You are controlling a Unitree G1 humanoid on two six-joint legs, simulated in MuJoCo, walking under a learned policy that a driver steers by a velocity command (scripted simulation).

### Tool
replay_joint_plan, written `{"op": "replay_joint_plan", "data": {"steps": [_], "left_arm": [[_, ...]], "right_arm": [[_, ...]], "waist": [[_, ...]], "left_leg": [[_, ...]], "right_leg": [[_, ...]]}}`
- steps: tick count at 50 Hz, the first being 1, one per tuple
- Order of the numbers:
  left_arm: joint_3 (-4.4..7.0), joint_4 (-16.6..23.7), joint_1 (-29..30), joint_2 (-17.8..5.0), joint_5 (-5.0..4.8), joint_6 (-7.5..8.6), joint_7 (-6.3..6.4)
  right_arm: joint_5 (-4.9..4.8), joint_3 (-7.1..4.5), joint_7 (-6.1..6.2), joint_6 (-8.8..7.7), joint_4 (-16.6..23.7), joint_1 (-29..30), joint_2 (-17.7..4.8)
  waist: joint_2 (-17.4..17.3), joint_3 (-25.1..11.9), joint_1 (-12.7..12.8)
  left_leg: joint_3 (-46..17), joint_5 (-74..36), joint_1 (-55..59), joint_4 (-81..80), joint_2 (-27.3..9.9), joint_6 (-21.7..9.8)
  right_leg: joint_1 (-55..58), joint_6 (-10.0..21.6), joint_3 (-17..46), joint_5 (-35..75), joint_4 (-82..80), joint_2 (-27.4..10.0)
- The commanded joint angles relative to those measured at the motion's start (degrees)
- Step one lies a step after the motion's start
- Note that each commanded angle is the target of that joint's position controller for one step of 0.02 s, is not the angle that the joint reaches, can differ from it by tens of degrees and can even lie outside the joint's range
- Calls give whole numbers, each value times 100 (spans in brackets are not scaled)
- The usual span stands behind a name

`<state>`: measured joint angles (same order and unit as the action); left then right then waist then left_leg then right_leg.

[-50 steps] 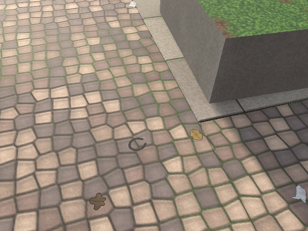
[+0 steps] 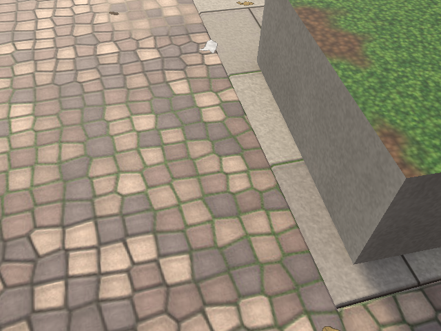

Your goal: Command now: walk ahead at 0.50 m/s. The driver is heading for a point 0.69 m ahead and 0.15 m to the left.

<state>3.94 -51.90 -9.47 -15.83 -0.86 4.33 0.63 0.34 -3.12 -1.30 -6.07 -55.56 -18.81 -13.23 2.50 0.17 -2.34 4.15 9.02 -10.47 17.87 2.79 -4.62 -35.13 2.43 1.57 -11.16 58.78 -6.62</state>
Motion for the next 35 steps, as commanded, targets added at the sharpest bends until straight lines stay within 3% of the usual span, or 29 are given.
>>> {"op": "replay_joint_plan", "data": {"steps": [1,6,11,14,15,16,17,18,19,20,21,22,23,25,27,31,35], "left_arm": [[75,301,94,-243,42,-17,5],[6,530,953,-93,6,23,-96],[-61,816,1685,-85,-41,109,-255],[-22,846,1510,-240,-61,178,-347],[50,758,1139,-393,-48,190,-342],[169,511,340,-596,-30,192,-315],[309,214,-774,-935,25,187,-256],[461,49,-1614,-1514,144,146,-208],[321,15,-1625,-1159,105,122,-204],[205,79,-1158,-822,50,113,-189],[128,212,-665,-575,65,109,-165],[64,255,-300,-389,92,131,-182],[21,264,-100,-277,149,180,-196],[29,162,-62,-300,181,233,-217],[72,54,-187,-455,205,274,-169],[76,-43,-359,-568,181,274,-31],[94,-140,-681,-704,133,232,33]], "right_arm": [[-28,-170,113,-49,236,-14,-885],[-63,-155,182,8,91,-373,-902],[-91,-189,200,140,-143,-789,-947],[-104,-235,224,207,-166,-675,-1033],[-109,-257,229,225,-134,-545,-1110],[-113,-241,230,254,-92,-386,-1084],[-58,-179,226,247,39,-245,-975],[-34,8,165,139,142,-835,-368],[-106,44,125,-25,63,-774,-338],[-276,-99,81,-131,218,-247,-874],[-351,-107,91,-162,298,119,-945],[-297,-126,128,-124,311,280,-879],[-245,-170,164,-20,287,210,-810],[-226,-134,186,179,218,-70,-471],[-210,-145,210,276,327,68,-439],[-128,-174,135,242,593,659,-492],[-109,-95,1,223,909,1426,-343]], "waist": [[-525,39,174],[-595,291,-96],[-605,573,-305],[-746,422,-60],[-866,158,173],[-865,-303,604],[-714,-1036,1049],[522,-2006,947],[1019,-2366,934],[726,-1523,910],[361,-901,772],[-3,-453,573],[74,-251,360],[205,-110,146],[186,71,98],[96,201,208],[-6,373,509]], "left_leg": [[-1267,-1254,500,-1061,-1592,-743],[-765,-1173,671,-1146,-1388,-557],[-747,-1477,1493,-801,-1678,-604],[-745,-2577,1769,-325,-1829,-513],[-683,-3582,1768,76,-1784,-450],[-485,-4307,1579,927,-1555,-318],[-323,-3658,559,2294,-1269,-135],[-97,-1128,-1849,4687,-366,303],[-902,2363,-2783,5719,40,314],[-1091,2211,-3319,6131,-369,209],[-932,1709,-3324,5940,-685,143],[-840,1285,-3093,5522,-907,163],[-895,983,-2681,5181,-1087,178],[-939,781,-2249,4934,-1151,227],[-1007,376,-2524,4684,-1152,301],[-1004,-969,-2935,3447,-1062,360],[-548,-1585,-2832,2333,-924,330]], "right_leg": [[-662,-145,170,760,-709,-200],[-467,-184,-84,1728,-2113,25],[-677,-42,-216,1319,-2793,190],[-101,193,-348,771,-3024,381],[536,298,-498,643,-3046,577],[1634,455,-640,794,-3190,768],[3439,737,-155,988,-2937,330],[5839,1648,2401,201,-3102,-1240],[6145,1880,4040,-61,-4040,-1708],[5470,1550,3258,-335,-4134,-1465],[4557,1317,2333,-112,-4267,-1290],[3677,1177,1737,192,-4518,-1066],[3064,1031,1289,443,-4734,-890],[2414,1002,756,643,-5054,-775],[2253,1032,343,924,-5255,-768],[2537,838,-374,1229,-5336,-623],[3005,710,-859,1383,-5304,-674]]}}
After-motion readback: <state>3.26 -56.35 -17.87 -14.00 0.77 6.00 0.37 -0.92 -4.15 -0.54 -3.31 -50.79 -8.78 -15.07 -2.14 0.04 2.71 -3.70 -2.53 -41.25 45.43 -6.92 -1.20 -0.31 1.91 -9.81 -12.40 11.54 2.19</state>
